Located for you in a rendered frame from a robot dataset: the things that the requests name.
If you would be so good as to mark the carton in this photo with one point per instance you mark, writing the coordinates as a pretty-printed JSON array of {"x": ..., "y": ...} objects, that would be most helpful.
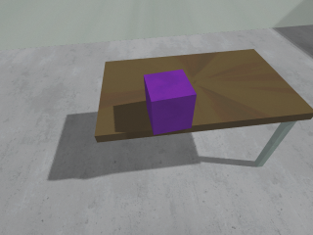
[{"x": 170, "y": 100}]

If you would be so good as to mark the table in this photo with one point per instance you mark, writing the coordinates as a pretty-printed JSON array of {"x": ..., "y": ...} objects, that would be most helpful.
[{"x": 234, "y": 89}]

